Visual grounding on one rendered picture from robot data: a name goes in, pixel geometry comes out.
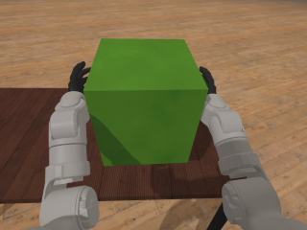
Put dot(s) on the table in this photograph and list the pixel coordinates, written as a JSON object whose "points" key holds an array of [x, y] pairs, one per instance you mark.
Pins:
{"points": [[25, 114]]}

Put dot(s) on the robot right hand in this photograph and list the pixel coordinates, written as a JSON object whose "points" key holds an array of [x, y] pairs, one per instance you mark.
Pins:
{"points": [[208, 80]]}

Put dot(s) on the carton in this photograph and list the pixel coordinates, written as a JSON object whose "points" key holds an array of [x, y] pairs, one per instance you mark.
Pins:
{"points": [[145, 97]]}

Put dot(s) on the left robot upper arm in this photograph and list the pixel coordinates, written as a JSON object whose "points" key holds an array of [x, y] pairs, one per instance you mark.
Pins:
{"points": [[74, 208]]}

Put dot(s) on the right robot upper arm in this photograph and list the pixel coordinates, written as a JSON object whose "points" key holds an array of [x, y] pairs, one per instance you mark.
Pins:
{"points": [[252, 204]]}

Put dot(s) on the right robot forearm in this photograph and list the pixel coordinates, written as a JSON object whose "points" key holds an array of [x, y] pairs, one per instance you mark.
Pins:
{"points": [[236, 157]]}

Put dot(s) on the robot left hand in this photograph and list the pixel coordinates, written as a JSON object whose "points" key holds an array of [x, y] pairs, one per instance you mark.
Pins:
{"points": [[77, 81]]}

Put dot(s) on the left robot forearm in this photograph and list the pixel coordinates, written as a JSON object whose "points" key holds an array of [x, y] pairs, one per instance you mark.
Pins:
{"points": [[67, 144]]}

